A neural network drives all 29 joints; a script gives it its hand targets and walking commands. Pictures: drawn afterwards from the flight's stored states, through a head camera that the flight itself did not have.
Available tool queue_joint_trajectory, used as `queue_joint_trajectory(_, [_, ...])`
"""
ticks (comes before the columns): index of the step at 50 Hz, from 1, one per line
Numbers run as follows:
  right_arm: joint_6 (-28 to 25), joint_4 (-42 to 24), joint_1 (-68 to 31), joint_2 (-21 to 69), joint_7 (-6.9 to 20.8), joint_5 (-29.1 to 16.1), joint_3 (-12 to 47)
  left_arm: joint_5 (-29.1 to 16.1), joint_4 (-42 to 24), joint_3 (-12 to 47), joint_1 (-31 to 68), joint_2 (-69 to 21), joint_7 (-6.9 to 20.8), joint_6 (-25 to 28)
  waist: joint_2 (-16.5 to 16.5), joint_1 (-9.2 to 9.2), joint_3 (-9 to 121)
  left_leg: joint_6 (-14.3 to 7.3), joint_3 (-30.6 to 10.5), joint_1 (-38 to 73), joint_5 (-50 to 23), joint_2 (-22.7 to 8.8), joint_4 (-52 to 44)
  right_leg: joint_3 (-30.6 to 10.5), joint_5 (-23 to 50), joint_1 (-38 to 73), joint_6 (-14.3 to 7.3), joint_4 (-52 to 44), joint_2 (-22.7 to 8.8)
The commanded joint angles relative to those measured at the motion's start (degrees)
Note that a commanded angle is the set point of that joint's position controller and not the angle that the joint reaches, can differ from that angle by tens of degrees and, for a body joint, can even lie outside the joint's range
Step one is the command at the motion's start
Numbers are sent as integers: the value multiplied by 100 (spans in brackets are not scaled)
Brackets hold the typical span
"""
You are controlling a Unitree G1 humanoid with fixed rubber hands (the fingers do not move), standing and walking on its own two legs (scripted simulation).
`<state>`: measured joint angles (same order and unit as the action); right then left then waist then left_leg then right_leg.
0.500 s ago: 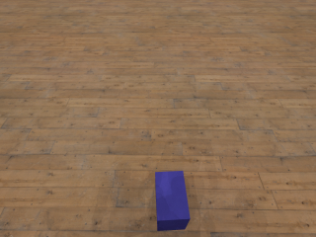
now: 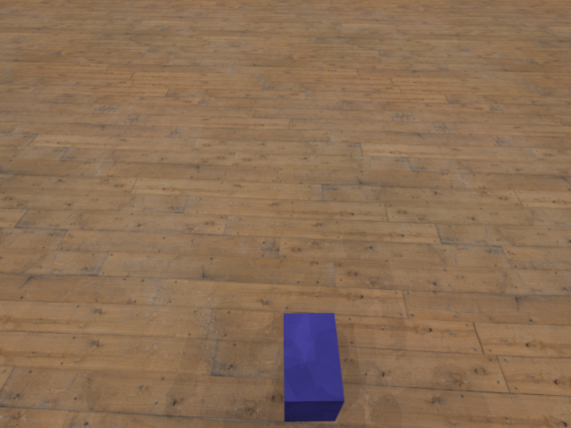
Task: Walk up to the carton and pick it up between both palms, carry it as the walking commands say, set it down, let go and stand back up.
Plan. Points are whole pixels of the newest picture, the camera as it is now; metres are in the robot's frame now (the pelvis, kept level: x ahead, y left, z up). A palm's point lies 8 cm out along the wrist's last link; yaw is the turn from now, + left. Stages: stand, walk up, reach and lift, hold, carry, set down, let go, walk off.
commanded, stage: walk up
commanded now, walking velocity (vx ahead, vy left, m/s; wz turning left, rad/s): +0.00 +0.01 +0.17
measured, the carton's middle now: (309, 367) +0.43 -0.08 -0.65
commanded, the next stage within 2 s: none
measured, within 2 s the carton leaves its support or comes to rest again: neither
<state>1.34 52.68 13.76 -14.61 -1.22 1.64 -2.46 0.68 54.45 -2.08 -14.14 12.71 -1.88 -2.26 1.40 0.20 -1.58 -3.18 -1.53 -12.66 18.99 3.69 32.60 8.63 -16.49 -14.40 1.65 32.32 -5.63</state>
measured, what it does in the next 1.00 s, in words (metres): lifts its right foot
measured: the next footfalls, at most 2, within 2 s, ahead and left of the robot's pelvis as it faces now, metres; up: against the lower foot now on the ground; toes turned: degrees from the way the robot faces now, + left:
right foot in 1.34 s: +0.04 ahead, -0.21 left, +0.00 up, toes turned +6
left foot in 1.60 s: +0.04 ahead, +0.02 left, +0.00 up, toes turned -4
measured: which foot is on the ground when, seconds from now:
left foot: down 0.00-1.00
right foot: down 0.00-0.86, up 0.88-1.00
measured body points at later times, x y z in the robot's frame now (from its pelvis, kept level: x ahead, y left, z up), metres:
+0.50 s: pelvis +0.00 -0.01 +0.01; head +0.00 -0.01 +0.46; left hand +0.01 +0.23 -0.14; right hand +0.03 -0.24 -0.15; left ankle -0.02 +0.09 -0.73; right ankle +0.00 -0.13 -0.73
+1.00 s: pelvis -0.01 +0.00 +0.01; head -0.01 +0.03 +0.46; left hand +0.02 +0.25 -0.16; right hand +0.04 -0.24 -0.12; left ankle -0.03 +0.08 -0.73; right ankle -0.02 -0.14 -0.67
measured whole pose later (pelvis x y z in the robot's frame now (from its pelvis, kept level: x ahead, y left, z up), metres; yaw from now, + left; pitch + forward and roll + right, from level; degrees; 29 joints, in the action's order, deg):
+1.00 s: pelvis -0.01 +0.00 +0.01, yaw +5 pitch -1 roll -3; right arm -0.4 57.6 15.1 -8.9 -3.2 2.1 -1.3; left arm 1.8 57.7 -3.2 -12.9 12.8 -1.1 -4.6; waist -1.9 1.2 -1.4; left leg -2.8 3.0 -11.1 16.2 -1.2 28.3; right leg 1.8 -25.8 -22.0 2.3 54.6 -0.2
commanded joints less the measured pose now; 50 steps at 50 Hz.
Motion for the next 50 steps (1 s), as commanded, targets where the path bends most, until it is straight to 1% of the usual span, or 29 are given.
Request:
queue_joint_trajectory(1, [-89,-333,218,-729,15,-83,-76,-120,-470,-156,103,573,8,54,533,105,-20,-586,-1898,-167,-1725,-1468,-1650,-346,-591,-175,22,133,136])
queue_joint_trajectory(4, [-98,-305,-169,-684,-95,-70,-59,-84,-281,-105,-395,522,31,142,387,-148,179,-418,-1175,222,-2086,-1218,-1287,-355,170,122,-30,-378,-20])
queue_joint_trajectory(6, [-107,-171,-14,-383,-108,-66,-16,-71,9,-113,-366,635,-12,159,-148,-19,258,-98,-796,-280,-1607,-924,-1295,-717,1341,1017,-242,-986,-381])
queue_joint_trajectory(7, [-120,81,-51,-262,-109,-38,35,-51,55,-76,-404,586,21,137,-380,-84,-68,0,-658,-336,-1392,-765,-1546,-863,1201,1015,-335,-994,-367])
queue_joint_trajectory(8, [-103,159,-41,-421,-79,-18,23,-49,148,-74,-375,656,46,159,-133,-15,140,32,-410,17,-1353,-666,-1323,-830,1414,1027,-255,-1153,-376])
queue_joint_trajectory(11, [-56,316,73,-244,-45,-57,51,-29,125,-128,-265,594,71,140,-611,105,-375,-15,-499,-227,-826,-624,-1351,-884,684,680,-237,-1404,-432])
queue_joint_trajectory(15, [-111,352,105,-313,-69,-95,31,-64,119,-38,-254,512,27,234,-363,73,108,40,-408,129,-1202,-624,-1108,-1049,1037,707,-398,-1418,-496])
queue_joint_trajectory(19, [-173,567,271,-228,-98,-148,104,-150,361,-3,-415,411,-9,205,-268,-7,110,37,-577,51,-1602,-834,-1441,-725,1416,1062,-205,-1281,-330])
queue_joint_trajectory(22, [-167,514,192,-197,-115,-71,32,-87,467,-83,-510,604,-66,210,-8,-34,-136,-5,-536,-24,-1559,-732,-1255,-805,728,724,-288,-1148,-289])
queue_joint_trajectory(25, [-154,382,151,-752,-46,-152,-100,-62,116,-137,-201,644,-130,183,18,48,-213,-140,-1216,-480,-1900,-1136,-1219,-346,679,618,-209,-425,-67])
queue_joint_trajectory(27, [-165,305,205,-824,-86,-186,-155,-46,-23,-118,-148,482,-129,195,407,18,-82,-362,-1518,-189,-1918,-1360,-1219,-406,385,234,-159,-187,49])
queue_joint_trajectory(28, [-108,285,63,-505,-62,-152,-97,-51,40,-102,-376,439,-120,199,152,-61,-230,-290,-1428,-641,-1823,-1209,-1179,-377,232,477,-164,-380,51])
queue_joint_trajectory(29, [-131,200,73,-573,-100,-165,-156,-56,19,-89,-395,404,-154,195,620,-134,-177,-406,-1368,-940,-1359,-1205,-1129,-663,307,644,-265,-314,-50])
queue_joint_trajectory(31, [-93,71,-56,-447,-97,-111,-78,11,30,-115,-639,616,-141,202,-1,-196,42,-189,-949,-1040,-1032,-953,-834,-716,348,896,-401,-612,-269])
queue_joint_trajectory(32, [-102,-88,-167,-340,-80,-100,-56,29,-53,-148,-694,776,-168,221,-631,-257,45,-23,-673,-1254,-824,-600,-296,-1037,519,991,-492,-911,-523])
queue_joint_trajectory(34, [-95,-184,-112,-127,-136,-98,-71,62,-63,-203,-822,886,-190,186,-1272,-325,256,219,60,-1322,353,-229,1150,-1785,1227,985,-1158,-1456,-1470])
queue_joint_trajectory(35, [-43,-40,78,-293,-136,-58,-183,98,-177,-161,-496,777,-174,193,-1177,-168,193,299,137,-1391,1292,-337,2194,-2220,1130,653,-1497,-1714,-1884])
queue_joint_trajectory(36, [17,-152,124,-262,-78,-27,-225,128,-365,-107,-175,742,-150,193,-1137,64,-112,394,255,-1398,1415,-503,2735,-1835,1072,105,-1512,-1791,-1829])
queue_joint_trajectory(37, [-2,-70,100,-299,-42,-37,-176,84,-371,-122,110,759,-176,128,-747,75,100,347,237,-1227,1339,-657,2597,-1675,603,55,-1498,-1767,-1738])
queue_joint_trajectory(38, [-21,30,286,-16,-23,3,-100,86,-435,-65,260,640,-176,104,-1199,244,-22,303,217,-849,1208,-728,2021,-1027,365,-380,-1277,-1554,-1043])
queue_joint_trajectory(40, [-147,211,485,12,-53,-25,-105,96,-187,-191,163,697,-131,32,-1206,267,12,364,421,-206,80,-620,-108,-643,661,-289,-759,-894,-521])
queue_joint_trajectory(41, [-153,267,686,-156,-98,105,-143,78,-107,-154,67,884,-81,12,-508,464,-6,371,670,576,-728,-421,-572,-499,491,-688,-638,-666,-321])
queue_joint_trajectory(42, [-195,345,934,-310,-127,89,-157,-58,99,-8,-138,386,-32,80,880,435,203,268,-869,767,-1094,-1470,-2019,-403,340,-552,-318,57,-319])
queue_joint_trajectory(43, [-232,322,640,-652,-83,71,-170,-91,97,8,-554,231,24,45,1939,138,-95,11,-1833,600,-2393,-2341,-2106,-388,-1044,-944,-85,530,179])
queue_joint_trajectory(44, [-242,255,358,-767,-141,97,-106,-96,144,-30,-209,347,-11,-71,1718,231,-272,-774,-1824,-11,-2780,-2558,-1981,-666,-1207,-624,25,1090,49])
queue_joint_trajectory(45, [-278,262,303,-550,-162,112,-88,-54,-25,-80,190,493,-22,-89,1185,210,-426,-916,-1903,438,-3856,-2574,-1799,-627,-1302,-1118,75,1574,242])
queue_joint_trajectory(46, [-250,480,607,-715,-225,95,-157,142,-24,-252,208,632,3,-158,172,193,-177,-986,-2106,719,-3716,-2831,-1766,-910,-1379,-1417,51,2293,322])
queue_joint_trajectory(47, [-195,356,879,-940,-323,48,-320,261,-58,-399,23,867,58,-224,-46,155,-102,-765,-1820,1133,-3934,-2948,-1359,-1041,-1273,-2018,108,2901,361])
queue_joint_trajectory(50, [-240,368,498,-807,-335,50,-292,187,41,-302,97,379,91,-239,618,114,1,-610,-1052,667,-3390,-2500,-1347,-1322,-498,-1631,80,3045,358])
